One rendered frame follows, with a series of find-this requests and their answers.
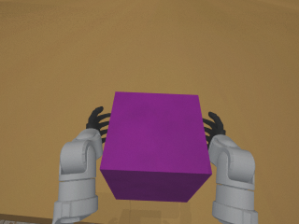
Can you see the robot right hand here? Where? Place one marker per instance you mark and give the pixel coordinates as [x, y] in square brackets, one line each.
[217, 127]

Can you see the robot left hand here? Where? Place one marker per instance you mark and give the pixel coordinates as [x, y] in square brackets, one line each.
[93, 121]

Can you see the carton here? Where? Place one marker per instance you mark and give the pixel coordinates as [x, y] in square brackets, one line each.
[155, 148]

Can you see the right robot forearm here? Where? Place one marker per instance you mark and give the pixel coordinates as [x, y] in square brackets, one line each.
[234, 203]

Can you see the left robot forearm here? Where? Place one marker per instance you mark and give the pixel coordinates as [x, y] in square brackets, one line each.
[77, 172]

